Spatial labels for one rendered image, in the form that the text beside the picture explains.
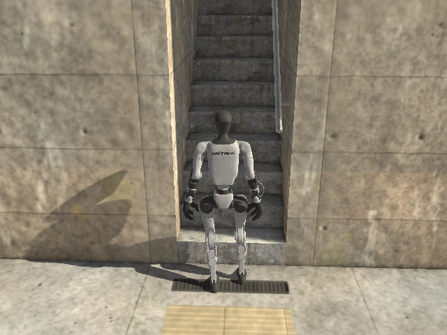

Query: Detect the stairs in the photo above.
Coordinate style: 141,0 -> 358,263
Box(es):
177,0 -> 286,265

